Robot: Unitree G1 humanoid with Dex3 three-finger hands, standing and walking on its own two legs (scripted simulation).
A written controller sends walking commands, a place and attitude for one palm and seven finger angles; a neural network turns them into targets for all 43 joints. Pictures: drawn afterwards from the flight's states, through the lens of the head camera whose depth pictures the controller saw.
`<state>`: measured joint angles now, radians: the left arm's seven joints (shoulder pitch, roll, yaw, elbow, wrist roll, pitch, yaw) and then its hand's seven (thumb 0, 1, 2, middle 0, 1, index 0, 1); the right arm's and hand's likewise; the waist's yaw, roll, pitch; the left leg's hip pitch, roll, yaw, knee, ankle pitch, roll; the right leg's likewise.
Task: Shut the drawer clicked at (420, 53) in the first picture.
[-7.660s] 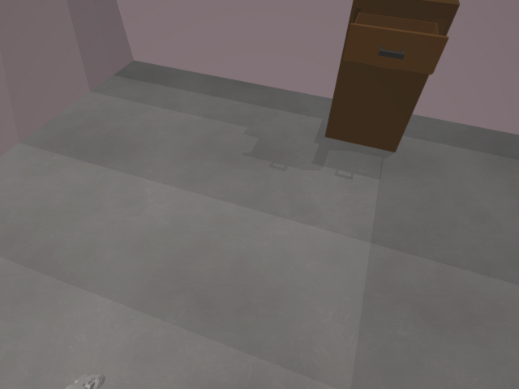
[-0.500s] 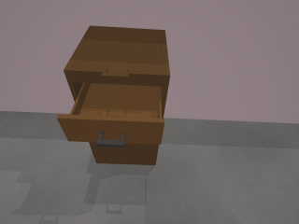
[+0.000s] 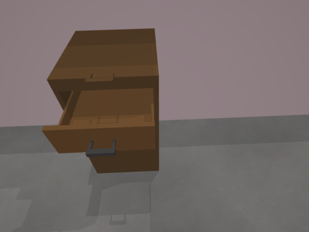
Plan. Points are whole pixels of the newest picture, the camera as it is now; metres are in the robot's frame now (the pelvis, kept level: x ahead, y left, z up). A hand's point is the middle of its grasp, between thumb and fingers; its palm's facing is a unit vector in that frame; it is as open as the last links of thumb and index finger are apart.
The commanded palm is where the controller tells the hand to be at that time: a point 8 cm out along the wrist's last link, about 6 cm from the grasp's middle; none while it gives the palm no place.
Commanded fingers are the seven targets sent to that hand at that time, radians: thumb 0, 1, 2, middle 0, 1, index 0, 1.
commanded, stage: come to a stop and stand still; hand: left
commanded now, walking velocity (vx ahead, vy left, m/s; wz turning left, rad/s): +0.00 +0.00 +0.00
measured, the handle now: (101, 147) +0.41 +0.22 -0.10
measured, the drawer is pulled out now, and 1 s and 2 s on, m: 0.20 0.20 0.20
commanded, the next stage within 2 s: look again from close up in 0.44 s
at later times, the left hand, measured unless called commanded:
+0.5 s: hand out of the picture -0.01 +0.14 -0.17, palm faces +0.03 -0.98 -0.19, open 7.4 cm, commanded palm none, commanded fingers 0.00 0.90 0.90 -0.20 -0.30 -0.20 -0.30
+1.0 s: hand out of the picture -0.02 +0.15 -0.17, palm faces +0.03 -0.98 -0.19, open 7.4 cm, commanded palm none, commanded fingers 0.00 0.90 0.90 -0.20 -0.30 -0.20 -0.30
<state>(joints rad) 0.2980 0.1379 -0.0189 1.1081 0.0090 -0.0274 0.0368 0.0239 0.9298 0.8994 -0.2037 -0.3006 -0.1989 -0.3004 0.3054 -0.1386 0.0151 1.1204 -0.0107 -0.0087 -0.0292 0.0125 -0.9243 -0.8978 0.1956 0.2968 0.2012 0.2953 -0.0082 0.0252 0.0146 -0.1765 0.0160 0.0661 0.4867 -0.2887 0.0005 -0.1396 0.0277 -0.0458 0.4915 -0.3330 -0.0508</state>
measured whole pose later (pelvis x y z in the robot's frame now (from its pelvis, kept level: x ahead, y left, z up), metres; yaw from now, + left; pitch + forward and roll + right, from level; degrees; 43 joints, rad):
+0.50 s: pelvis +0.01 -0.02 +0.00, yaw +0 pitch -1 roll +1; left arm 0.33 0.13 -0.02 1.12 0.01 -0.03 0.03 0.01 0.91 0.90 -0.20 -0.30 -0.20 -0.30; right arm 0.27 -0.15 0.02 1.15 -0.01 -0.01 -0.04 0.00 -0.91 -0.90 0.20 0.30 0.20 0.30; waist 0.01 0.01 0.02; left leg -0.14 0.04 0.06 0.42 -0.26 -0.03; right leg -0.10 0.05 -0.05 0.43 -0.31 -0.08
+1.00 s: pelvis +0.00 -0.02 +0.00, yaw +0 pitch -1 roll +1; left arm 0.33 0.13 -0.02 1.13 0.01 -0.03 0.03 0.01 0.91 0.90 -0.20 -0.30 -0.20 -0.30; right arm 0.29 -0.13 0.02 1.15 -0.01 -0.01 -0.04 0.00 -0.91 -0.90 0.20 0.30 0.20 0.30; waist 0.01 0.01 0.02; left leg -0.14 0.04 0.06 0.40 -0.25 -0.03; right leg -0.11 0.05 -0.05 0.42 -0.30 -0.08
